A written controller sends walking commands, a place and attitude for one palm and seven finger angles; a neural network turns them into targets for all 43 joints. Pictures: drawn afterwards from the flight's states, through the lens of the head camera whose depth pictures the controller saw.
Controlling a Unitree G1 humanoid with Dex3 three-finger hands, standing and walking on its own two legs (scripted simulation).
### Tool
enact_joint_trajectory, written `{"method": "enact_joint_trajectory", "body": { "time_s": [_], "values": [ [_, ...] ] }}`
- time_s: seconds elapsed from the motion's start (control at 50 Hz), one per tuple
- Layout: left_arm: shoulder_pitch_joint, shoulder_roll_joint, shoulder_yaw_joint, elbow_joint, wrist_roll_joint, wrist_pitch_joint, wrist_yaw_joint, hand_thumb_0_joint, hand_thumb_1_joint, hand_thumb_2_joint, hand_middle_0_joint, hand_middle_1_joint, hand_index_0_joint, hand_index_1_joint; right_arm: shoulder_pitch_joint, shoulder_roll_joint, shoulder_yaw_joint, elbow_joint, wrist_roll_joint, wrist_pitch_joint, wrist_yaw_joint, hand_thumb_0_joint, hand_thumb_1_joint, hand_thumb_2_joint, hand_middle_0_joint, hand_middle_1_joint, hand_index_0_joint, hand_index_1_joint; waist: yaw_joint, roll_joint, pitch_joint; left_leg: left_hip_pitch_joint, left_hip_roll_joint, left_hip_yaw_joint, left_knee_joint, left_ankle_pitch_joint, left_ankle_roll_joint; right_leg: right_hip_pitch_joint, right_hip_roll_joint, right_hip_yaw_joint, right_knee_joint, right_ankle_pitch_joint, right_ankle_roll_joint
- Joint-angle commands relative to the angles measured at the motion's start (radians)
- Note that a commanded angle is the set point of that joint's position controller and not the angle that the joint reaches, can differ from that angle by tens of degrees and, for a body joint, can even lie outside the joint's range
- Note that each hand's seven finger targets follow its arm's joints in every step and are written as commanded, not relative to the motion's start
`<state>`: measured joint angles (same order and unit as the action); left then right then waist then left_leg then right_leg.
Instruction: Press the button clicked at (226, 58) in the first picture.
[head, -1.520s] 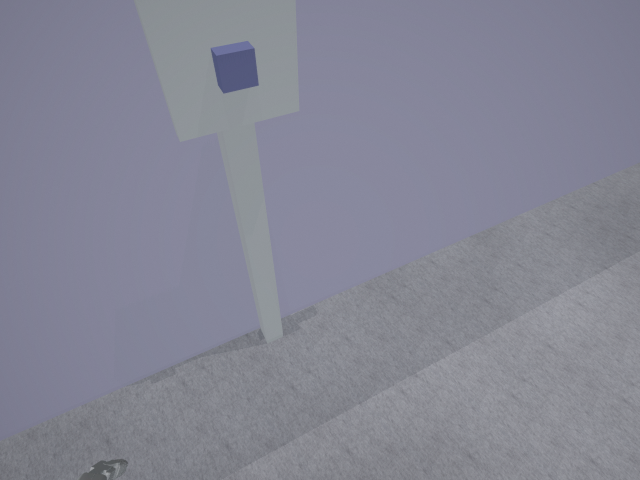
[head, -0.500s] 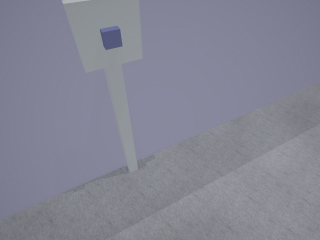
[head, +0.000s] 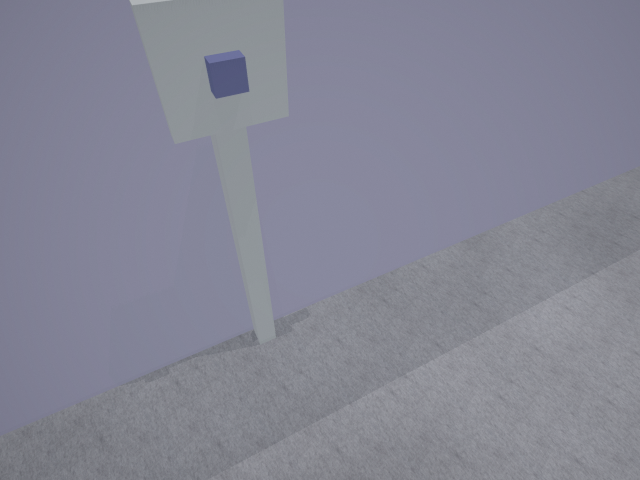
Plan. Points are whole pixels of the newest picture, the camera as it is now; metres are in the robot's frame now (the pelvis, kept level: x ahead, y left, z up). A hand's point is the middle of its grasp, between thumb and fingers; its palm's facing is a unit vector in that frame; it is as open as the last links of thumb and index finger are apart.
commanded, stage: walk to a spot facing it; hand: left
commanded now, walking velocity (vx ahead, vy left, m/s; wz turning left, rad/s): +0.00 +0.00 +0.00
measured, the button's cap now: (226, 73) +0.65 +0.19 +0.19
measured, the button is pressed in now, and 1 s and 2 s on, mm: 0 0 0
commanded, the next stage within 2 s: none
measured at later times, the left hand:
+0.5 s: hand out of the picture +0.05 +0.19 -0.19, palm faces -0.12 -0.96 -0.23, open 7.4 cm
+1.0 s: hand out of the picture +0.11 +0.19 -0.17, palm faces -0.44 -0.87 -0.23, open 7.4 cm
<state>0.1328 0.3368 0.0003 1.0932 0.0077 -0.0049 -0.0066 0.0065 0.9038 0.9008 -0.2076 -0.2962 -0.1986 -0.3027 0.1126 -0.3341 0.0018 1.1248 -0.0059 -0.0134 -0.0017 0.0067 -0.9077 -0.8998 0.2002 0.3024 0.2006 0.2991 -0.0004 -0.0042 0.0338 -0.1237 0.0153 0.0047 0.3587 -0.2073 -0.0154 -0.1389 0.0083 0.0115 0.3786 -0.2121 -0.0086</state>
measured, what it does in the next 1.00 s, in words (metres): steps on the spot, turning right: left foot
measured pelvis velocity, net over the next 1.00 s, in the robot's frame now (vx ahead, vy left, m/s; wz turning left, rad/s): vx -0.07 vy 0.04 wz -0.51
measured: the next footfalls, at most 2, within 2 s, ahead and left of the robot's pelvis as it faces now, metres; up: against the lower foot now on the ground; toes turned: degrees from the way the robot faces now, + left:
left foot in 0.66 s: +0.01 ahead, +0.13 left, +0.00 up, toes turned -15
right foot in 1.08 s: -0.12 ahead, -0.10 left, +0.00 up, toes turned -36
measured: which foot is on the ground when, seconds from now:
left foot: down 0.00-0.40, up 0.42-0.64, down 0.66-1.00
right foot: down 0.00-0.68, up 0.70-1.00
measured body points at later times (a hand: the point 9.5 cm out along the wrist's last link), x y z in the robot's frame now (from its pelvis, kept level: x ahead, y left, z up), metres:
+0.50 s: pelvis -0.03 +0.00 -0.02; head +0.01 -0.01 +0.42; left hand +0.06 +0.24 -0.17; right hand +0.01 -0.27 -0.17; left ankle -0.03 +0.13 -0.71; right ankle +0.00 -0.11 -0.75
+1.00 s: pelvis -0.07 +0.04 -0.01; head -0.04 +0.03 +0.44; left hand +0.14 +0.24 -0.15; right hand -0.14 -0.22 -0.14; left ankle -0.03 +0.14 -0.75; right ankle -0.14 -0.08 -0.71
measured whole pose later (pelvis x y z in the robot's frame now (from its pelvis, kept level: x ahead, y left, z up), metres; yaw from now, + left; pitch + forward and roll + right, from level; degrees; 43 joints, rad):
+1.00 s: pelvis -0.07 +0.04 -0.01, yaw -29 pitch +0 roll -1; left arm 0.18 0.27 0.09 0.90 0.02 0.09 -0.04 0.01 0.91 0.90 -0.20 -0.30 -0.19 -0.30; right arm 0.22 -0.21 -0.04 0.91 -0.02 0.00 -0.02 0.01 -0.91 -0.90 0.20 0.30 0.20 0.30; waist -0.01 0.00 0.07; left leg -0.20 0.12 0.21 0.52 -0.31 0.00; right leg -0.38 -0.04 -0.04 0.83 -0.43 0.06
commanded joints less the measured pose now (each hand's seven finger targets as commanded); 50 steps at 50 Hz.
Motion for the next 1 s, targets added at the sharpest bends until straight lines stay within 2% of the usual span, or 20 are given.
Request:
{"method": "enact_joint_trajectory", "body": {
  "time_s": [0.0, 0.1, 0.26, 0.32, 0.34, 0.36, 0.38, 0.4, 0.42, 0.46, 0.54, 0.6, 0.62, 0.64, 0.66, 0.7, 0.74, 0.76, 0.86, 0.98],
  "values": [
    [-0.041, 0.207, 0.036, -0.067, 0.003, -0.024, 0.018, 0.0, 0.9, 0.9, -0.2, -0.3, -0.2, -0.3, -0.041, -0.201, -0.036, -0.065, -0.003, -0.02, -0.014, 0.0, -0.9, -0.9, 0.2, 0.3, 0.2, 0.3, 0.002, -0.001, -0.068, 0.023, 0.106, -0.088, -0.052, 0.154, 0.038, 0.004, -0.127, 0.101, -0.062, 0.173, -0.022],
    [0.02, 0.101, 0.029, -0.082, 0.003, 0.018, 0.022, 0.0, 0.9, 0.9, -0.2, -0.3, -0.2, -0.3, 0.034, -0.086, -0.027, -0.077, -0.006, 0.004, -0.025, 0.0, -0.9, -0.9, 0.2, 0.3, 0.2, 0.3, -0.005, 0.005, -0.054, 0.026, 0.121, -0.017, 0.022, 0.161, 0.017, -0.07, -0.107, 0.13, 0.022, 0.257, -0.014],
    [0.068, 0.084, 0.061, -0.186, 0.013, 0.044, 0.006, 0.0, 0.9, 0.9, -0.2, -0.3, -0.2, -0.3, 0.033, -0.113, -0.078, -0.191, -0.007, 0.024, -0.033, 0.0, -0.9, -0.9, 0.2, 0.3, 0.2, 0.3, 0.002, 0.056, -0.061, -0.044, 0.206, -0.023, 0.094, 0.051, 0.061, -0.205, -0.033, 0.135, 0.241, 0.191, -0.012],
    [0.123, 0.069, 0.072, -0.201, 0.015, 0.047, 0.0, 0.0, 0.9, 0.9, -0.2, -0.3, -0.2, -0.3, -0.018, -0.106, -0.092, -0.229, -0.009, 0.024, -0.031, 0.0, -0.9, -0.9, 0.2, 0.3, 0.2, 0.3, 0.036, 0.089, -0.053, -0.137, 0.232, -0.01, 0.14, -0.007, 0.07, -0.192, -0.019, 0.125, 0.315, 0.129, -0.011],
    [0.148, 0.073, 0.078, -0.204, 0.018, 0.045, 0.0, 0.0, 0.9, 0.9, -0.2, -0.3, -0.2, -0.3, -0.036, -0.095, -0.096, -0.245, -0.009, 0.025, -0.028, 0.0, -0.9, -0.9, 0.2, 0.3, 0.2, 0.3, 0.051, 0.049, -0.061, -0.174, 0.205, 0.014, 0.207, -0.053, 0.055, -0.173, -0.032, 0.159, 0.289, 0.15, -0.02],
    [0.159, 0.099, 0.085, -0.21, 0.024, 0.04, 0.003, 0.0, 0.9, 0.9, -0.2, -0.3, -0.2, -0.3, -0.037, -0.071, -0.096, -0.258, -0.007, 0.03, -0.027, 0.0, -0.9, -0.9, 0.2, 0.3, 0.2, 0.3, 0.055, -0.084, -0.075, -0.204, 0.127, 0.072, 0.342, -0.132, 0.019, -0.174, -0.087, 0.273, 0.191, 0.171, -0.049],
    [0.169, 0.141, 0.094, -0.219, 0.026, 0.035, 0.01, 0.0, 0.9, 0.9, -0.2, -0.3, -0.2, -0.3, -0.035, -0.024, -0.091, -0.276, -0.002, 0.035, -0.026, 0.0, -0.9, -0.9, 0.2, 0.3, 0.2, 0.3, 0.057, -0.254, -0.066, -0.3, 0.02, 0.105, 0.516, -0.266, -0.02, -0.154, -0.206, 0.515, 0.038, 0.174, -0.117],
    [0.198, 0.164, 0.102, -0.229, 0.021, 0.034, 0.02, 0.0, 0.9, 0.9, -0.2, -0.3, -0.2, -0.3, -0.067, -0.013, -0.085, -0.294, -0.002, 0.038, -0.027, 0.0, -0.9, -0.9, 0.2, 0.3, 0.2, 0.3, 0.093, -0.278, -0.041, -0.401, -0.015, 0.016, 0.681, -0.397, -0.027, -0.128, -0.279, 0.687, -0.078, 0.169, -0.202],
    [0.175, 0.154, 0.105, -0.234, 0.018, 0.034, 0.027, 0.0, 0.9, 0.9, -0.2, -0.3, -0.2, -0.3, -0.063, -0.02, -0.087, -0.293, -0.002, 0.033, -0.027, 0.0, -0.9, -0.9, 0.2, 0.3, 0.2, 0.3, 0.066, -0.206, -0.034, -0.434, 0.008, -0.053, 0.752, -0.352, -0.022, -0.099, -0.274, 0.682, -0.08, 0.163, -0.231],
    [0.096, 0.12, 0.102, -0.263, 0.021, 0.03, 0.033, 0.0, 0.9, 0.9, -0.2, -0.3, -0.2, -0.3, 0.007, -0.013, -0.087, -0.275, -0.002, 0.022, -0.025, 0.0, -0.9, -0.9, 0.2, 0.3, 0.2, 0.3, 0.016, -0.137, -0.103, -0.368, 0.029, -0.058, 0.676, -0.291, -0.025, -0.073, -0.209, 0.541, 0.009, 0.27, -0.2],
    [0.105, 0.118, 0.112, -0.272, 0.021, 0.038, 0.027, 0.0, 0.9, 0.9, -0.2, -0.3, -0.2, -0.3, 0.019, 0.02, -0.084, -0.282, 0.008, 0.024, -0.03, 0.0, -0.9, -0.9, 0.2, 0.3, 0.2, 0.3, 0.024, -0.15, -0.128, -0.23, -0.025, -0.017, 0.425, -0.263, -0.018, -0.114, -0.16, 0.529, 0.006, 0.268, -0.17],
    [0.055, 0.108, 0.114, -0.286, 0.017, 0.048, 0.023, 0.0, 0.9, 0.9, -0.2, -0.3, -0.2, -0.3, 0.137, 0.023, -0.083, -0.265, 0.012, 0.013, -0.038, 0.0, -0.9, -0.9, 0.2, 0.3, 0.2, 0.3, -0.034, -0.158, -0.149, -0.026, -0.043, 0.003, 0.152, -0.131, -0.004, -0.211, -0.108, 0.496, 0.036, 0.174, -0.098],
    [0.042, 0.081, 0.107, -0.299, 0.011, 0.051, 0.019, 0.0, 0.9, 0.9, -0.2, -0.3, -0.2, -0.3, 0.171, -0.003, -0.09, -0.258, 0.01, 0.006, -0.044, 0.0, -0.9, -0.9, 0.2, 0.3, 0.2, 0.3, -0.05, -0.114, -0.146, 0.107, 0.007, -0.034, 0.062, -0.112, 0.02, -0.331, -0.047, 0.438, 0.088, 0.062, -0.052],
    [0.031, 0.022, 0.098, -0.322, 0.004, 0.055, 0.008, 0.0, 0.9, 0.9, -0.2, -0.3, -0.2, -0.3, 0.174, -0.08, -0.103, -0.27, -0.001, -0.003, -0.047, 0.0, -0.9, -0.9, 0.2, 0.3, 0.2, 0.3, -0.063, 0.113, -0.109, 0.181, 0.205, -0.258, -0.088, -0.21, 0.085, -0.517, 0.073, 0.294, 0.269, -0.117, -0.004],
    [0.032, 0.004, 0.103, -0.338, 0.007, 0.05, -0.002, 0.0, 0.9, 0.9, -0.2, -0.3, -0.2, -0.3, 0.122, -0.136, -0.11, -0.304, -0.003, 0.001, -0.044, 0.0, -0.9, -0.9, 0.2, 0.3, 0.2, 0.3, -0.037, 0.269, -0.065, 0.05, 0.436, -0.424, -0.165, -0.142, 0.165, -0.542, 0.097, 0.115, 0.549, -0.299, 0.049],
    [0.055, 0.055, 0.129, -0.287, 0.027, 0.059, -0.014, 0.0, 0.9, 0.9, -0.2, -0.3, -0.2, -0.3, 0.012, -0.067, -0.087, -0.327, -0.013, -0.003, -0.045, 0.0, -0.9, -0.9, 0.2, 0.3, 0.2, 0.3, 0.012, 0.134, -0.007, -0.152, 0.374, -0.292, -0.14, -0.074, 0.191, -0.456, 0.018, 0.103, 0.82, -0.225, 0.074],
    [0.101, 0.015, 0.12, -0.261, 0.023, 0.067, -0.027, 0.0, 0.9, 0.9, -0.2, -0.3, -0.2, -0.3, -0.024, -0.046, -0.08, -0.335, -0.018, -0.008, -0.043, 0.0, -0.9, -0.9, 0.2, 0.3, 0.2, 0.3, 0.044, 0.128, 0.018, -0.131, 0.271, -0.103, -0.094, 0.039, 0.158, -0.465, -0.002, 0.058, 0.872, -0.155, 0.083],
    [0.088, 0.002, 0.114, -0.26, 0.021, 0.067, -0.031, 0.0, 0.9, 0.9, -0.2, -0.3, -0.2, -0.3, 0.001, -0.034, -0.077, -0.328, -0.016, -0.011, -0.043, 0.0, -0.9, -0.9, 0.2, 0.3, 0.2, 0.3, 0.031, 0.127, 0.013, -0.104, 0.256, -0.067, -0.073, 0.106, 0.155, -0.469, -0.012, 0.035, 0.844, -0.15, 0.085],
    [-0.025, -0.024, 0.096, -0.297, 0.014, 0.066, -0.035, 0.0, 0.9, 0.9, -0.2, -0.3, -0.2, -0.3, 0.154, -0.07, -0.095, -0.277, -0.02, -0.006, -0.038, 0.0, -0.9, -0.9, 0.2, 0.3, 0.2, 0.3, -0.04, 0.141, -0.008, 0.045, 0.31, -0.028, -0.029, 0.282, 0.18, -0.423, -0.046, -0.037, 0.582, -0.214, 0.086],
    [0.003, -0.021, 0.09, -0.295, 0.01, 0.049, -0.032, 0.0, 0.9, 0.9, -0.2, -0.3, -0.2, -0.3, 0.148, -0.114, -0.113, -0.261, -0.022, 0.005, -0.024, 0.0, -0.9, -0.9, 0.2, 0.3, 0.2, 0.3, -0.025, 0.213, -0.066, 0.037, 0.338, 0.075, 0.101, 0.404, 0.124, -0.216, -0.022, -0.097, 0.279, -0.193, 0.044]
  ]
}}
